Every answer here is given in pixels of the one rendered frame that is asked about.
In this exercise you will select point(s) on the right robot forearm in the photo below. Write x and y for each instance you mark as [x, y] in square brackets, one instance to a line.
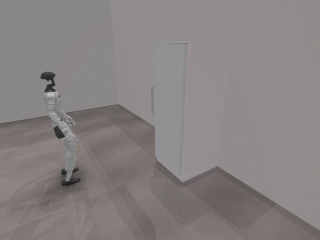
[59, 124]

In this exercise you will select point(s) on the handle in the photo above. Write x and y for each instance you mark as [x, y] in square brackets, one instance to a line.
[152, 100]

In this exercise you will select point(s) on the left robot thigh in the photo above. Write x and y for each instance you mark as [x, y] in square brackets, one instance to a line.
[66, 126]

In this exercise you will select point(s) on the right robot upper arm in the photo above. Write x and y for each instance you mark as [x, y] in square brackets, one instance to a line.
[51, 98]

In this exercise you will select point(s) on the left robot forearm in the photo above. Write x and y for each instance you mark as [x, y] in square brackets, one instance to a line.
[63, 115]

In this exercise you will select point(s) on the robot right hand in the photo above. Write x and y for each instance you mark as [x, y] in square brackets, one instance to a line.
[71, 137]

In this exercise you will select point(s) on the robot left hand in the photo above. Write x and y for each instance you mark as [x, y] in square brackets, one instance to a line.
[68, 119]

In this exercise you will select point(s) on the fridge door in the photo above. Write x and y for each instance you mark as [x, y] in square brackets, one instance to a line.
[170, 75]

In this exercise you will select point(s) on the robot torso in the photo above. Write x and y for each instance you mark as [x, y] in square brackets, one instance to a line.
[58, 107]

